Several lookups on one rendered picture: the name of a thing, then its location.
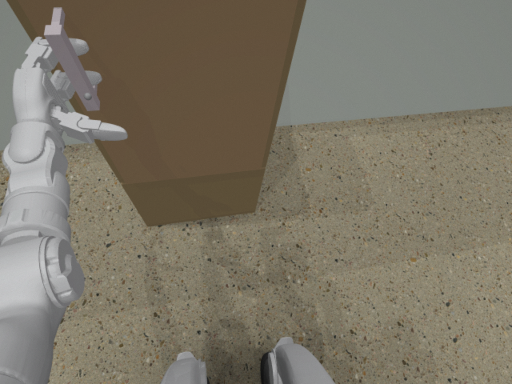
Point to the left robot upper arm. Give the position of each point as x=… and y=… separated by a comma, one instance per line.
x=39, y=278

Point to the handle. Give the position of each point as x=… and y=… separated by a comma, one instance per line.
x=66, y=55

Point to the cupboard door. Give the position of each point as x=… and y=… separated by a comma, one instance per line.
x=193, y=82

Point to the right robot thigh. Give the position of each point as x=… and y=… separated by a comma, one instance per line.
x=294, y=364

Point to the left robot forearm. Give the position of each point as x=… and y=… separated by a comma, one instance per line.
x=37, y=200

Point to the robot thigh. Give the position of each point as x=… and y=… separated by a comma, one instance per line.
x=186, y=371
x=294, y=364

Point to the robot left hand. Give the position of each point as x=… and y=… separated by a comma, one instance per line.
x=35, y=95

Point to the left robot thigh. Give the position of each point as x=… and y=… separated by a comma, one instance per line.
x=186, y=371

